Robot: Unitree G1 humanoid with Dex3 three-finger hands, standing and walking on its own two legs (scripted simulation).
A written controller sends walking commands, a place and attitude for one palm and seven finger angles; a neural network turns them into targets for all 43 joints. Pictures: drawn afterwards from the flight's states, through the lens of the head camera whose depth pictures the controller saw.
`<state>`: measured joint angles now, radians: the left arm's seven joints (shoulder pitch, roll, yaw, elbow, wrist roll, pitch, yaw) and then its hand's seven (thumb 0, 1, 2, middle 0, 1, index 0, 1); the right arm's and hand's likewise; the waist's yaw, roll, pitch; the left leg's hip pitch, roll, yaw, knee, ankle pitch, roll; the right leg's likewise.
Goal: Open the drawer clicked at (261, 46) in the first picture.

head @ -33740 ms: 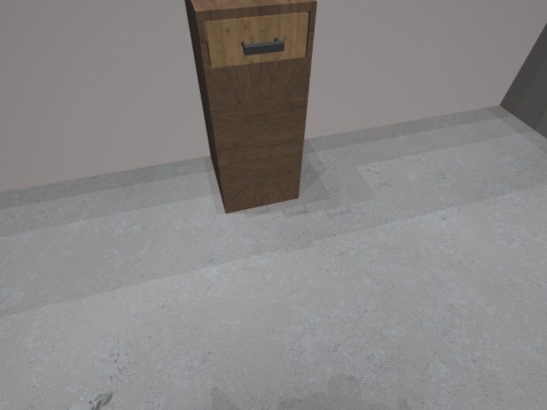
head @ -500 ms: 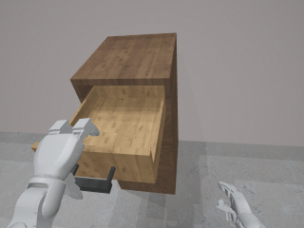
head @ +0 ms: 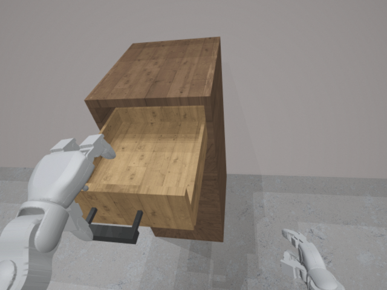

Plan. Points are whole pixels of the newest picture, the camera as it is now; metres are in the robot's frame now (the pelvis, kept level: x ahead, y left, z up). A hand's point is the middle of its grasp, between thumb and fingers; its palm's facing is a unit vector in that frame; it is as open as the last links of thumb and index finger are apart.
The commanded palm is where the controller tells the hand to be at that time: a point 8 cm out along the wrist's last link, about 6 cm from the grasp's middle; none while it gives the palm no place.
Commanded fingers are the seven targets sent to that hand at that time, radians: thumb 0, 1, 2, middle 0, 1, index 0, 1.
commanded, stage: draw the hand back to the body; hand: left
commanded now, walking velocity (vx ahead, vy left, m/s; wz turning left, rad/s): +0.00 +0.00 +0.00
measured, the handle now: (111, 223) +0.23 +0.23 +0.03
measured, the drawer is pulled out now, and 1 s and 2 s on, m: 0.30 0.30 0.30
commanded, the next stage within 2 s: step back with the hand held close in 1.60 s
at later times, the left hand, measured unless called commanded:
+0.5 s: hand (70, 198) +0.20 +0.24 +0.17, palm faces +0.11 -0.06 -0.99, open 13.8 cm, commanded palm +0.16 +0.25 +0.23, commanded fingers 0.00 -0.50 0.30 -0.30 -1.20 -0.30 -1.20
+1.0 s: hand (56, 174) +0.21 +0.23 +0.23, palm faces +0.41 -0.84 -0.37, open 12.2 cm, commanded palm +0.15 +0.28 +0.22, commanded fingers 0.00 0.23 0.62 -0.25 -0.73 -0.25 -0.73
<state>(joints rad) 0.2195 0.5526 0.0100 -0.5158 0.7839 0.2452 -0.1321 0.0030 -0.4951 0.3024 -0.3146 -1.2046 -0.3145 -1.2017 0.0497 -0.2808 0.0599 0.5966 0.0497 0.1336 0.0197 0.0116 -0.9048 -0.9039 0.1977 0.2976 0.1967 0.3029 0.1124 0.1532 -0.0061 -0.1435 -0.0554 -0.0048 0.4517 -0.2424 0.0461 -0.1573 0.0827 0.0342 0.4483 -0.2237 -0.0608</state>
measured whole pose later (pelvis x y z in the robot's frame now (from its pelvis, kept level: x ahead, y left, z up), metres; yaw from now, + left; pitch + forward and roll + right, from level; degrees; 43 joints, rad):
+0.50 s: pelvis +0.01 +0.01 +0.00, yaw +0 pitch -3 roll -1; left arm 0.37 0.62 0.09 -0.59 0.76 0.14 -0.09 0.00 -0.49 0.30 -0.32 -1.20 -0.32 -1.20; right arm 0.07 -0.28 0.06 0.58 0.04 0.10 0.00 0.01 -0.90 -0.90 0.20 0.30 0.20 0.30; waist 0.13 0.13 -0.02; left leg -0.16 -0.06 -0.01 0.48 -0.27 0.05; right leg -0.16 0.08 0.03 0.45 -0.24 -0.05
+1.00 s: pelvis +0.02 +0.01 +0.00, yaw +1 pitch -4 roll -1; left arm 0.41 0.37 0.33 -0.61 -0.09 -0.15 0.08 0.00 -0.10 0.48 -0.28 -0.94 -0.28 -0.94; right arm 0.21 -0.21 0.04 0.63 0.00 -0.11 -0.04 0.01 -0.90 -0.90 0.20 0.30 0.20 0.30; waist 0.06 0.06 0.02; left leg -0.11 -0.06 -0.02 0.45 -0.27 0.06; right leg -0.10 0.08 0.02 0.41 -0.24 -0.05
